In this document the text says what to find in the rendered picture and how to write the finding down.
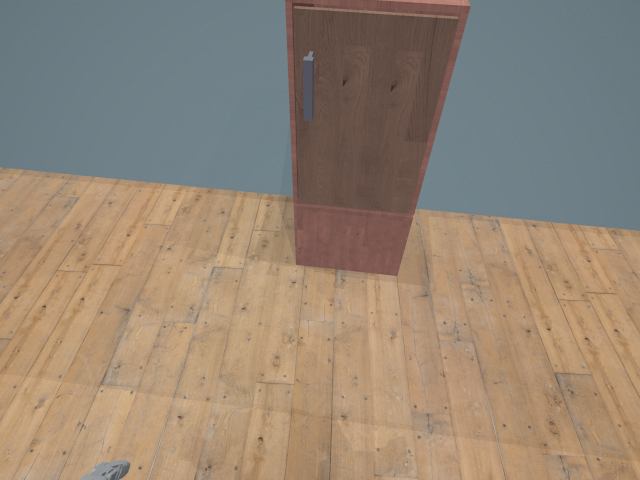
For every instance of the robot left hand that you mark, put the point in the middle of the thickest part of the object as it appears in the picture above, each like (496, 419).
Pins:
(108, 471)

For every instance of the cupboard door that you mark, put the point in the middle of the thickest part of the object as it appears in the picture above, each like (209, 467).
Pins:
(377, 80)

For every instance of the handle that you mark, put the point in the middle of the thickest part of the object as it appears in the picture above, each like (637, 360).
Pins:
(308, 86)

